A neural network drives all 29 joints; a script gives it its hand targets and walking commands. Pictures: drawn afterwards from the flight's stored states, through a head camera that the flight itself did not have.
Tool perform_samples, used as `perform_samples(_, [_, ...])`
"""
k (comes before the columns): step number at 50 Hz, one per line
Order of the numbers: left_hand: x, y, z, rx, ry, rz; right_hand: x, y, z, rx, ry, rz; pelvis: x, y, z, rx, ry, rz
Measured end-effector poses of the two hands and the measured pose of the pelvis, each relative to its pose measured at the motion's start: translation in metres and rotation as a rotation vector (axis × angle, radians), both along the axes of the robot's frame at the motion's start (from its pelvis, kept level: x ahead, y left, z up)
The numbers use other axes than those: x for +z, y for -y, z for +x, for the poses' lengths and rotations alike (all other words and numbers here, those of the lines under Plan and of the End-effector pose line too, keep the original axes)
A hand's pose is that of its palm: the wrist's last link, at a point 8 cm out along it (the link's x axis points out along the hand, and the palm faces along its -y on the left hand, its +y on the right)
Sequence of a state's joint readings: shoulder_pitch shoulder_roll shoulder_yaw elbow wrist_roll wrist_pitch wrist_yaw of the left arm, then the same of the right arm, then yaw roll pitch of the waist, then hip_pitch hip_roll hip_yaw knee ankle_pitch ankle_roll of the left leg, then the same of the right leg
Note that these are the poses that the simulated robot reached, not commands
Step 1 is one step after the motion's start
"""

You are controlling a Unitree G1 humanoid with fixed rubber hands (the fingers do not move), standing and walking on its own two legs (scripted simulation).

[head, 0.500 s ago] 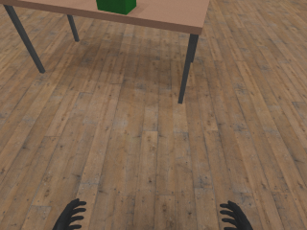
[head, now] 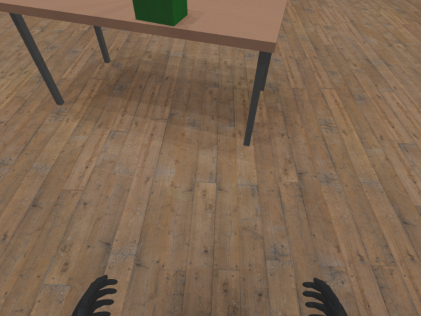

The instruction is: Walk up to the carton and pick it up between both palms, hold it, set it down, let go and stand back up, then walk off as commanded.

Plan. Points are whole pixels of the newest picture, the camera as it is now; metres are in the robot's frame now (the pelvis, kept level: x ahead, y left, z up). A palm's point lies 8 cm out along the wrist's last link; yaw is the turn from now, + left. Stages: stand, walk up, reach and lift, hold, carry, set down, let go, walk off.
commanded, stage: stand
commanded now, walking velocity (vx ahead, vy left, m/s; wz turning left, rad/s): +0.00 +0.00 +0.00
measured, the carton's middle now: out of the picture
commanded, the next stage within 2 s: walk up in 1.16 s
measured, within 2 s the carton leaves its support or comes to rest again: neither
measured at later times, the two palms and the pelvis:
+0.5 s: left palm out of the picture +0.12 +0.24 -0.09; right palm out of the picture +0.13 -0.24 -0.09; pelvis -0.02 +0.00 +0.00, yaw +0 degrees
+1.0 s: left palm out of the picture +0.11 +0.24 -0.09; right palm out of the picture +0.11 -0.24 -0.09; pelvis -0.02 +0.00 +0.00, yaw +0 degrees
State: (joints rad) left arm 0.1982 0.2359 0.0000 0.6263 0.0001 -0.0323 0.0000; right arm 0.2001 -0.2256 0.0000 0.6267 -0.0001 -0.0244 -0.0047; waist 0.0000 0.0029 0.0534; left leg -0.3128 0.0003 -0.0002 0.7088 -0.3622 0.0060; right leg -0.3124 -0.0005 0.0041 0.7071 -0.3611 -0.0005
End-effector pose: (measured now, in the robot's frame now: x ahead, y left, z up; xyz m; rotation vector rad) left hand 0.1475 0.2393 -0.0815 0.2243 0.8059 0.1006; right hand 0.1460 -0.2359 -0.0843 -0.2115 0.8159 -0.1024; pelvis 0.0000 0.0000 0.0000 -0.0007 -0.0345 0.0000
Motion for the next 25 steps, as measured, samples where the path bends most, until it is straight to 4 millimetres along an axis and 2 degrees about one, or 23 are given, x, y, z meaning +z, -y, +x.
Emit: perform_samples(25, [-0.004,-0.004,-0.023,0.009,-0.021,0.005,-0.002,0.001,-0.02,-0.004,-0.002,-0.001,-0.001,0.0,-0.016,0.0,0.023,0.0])
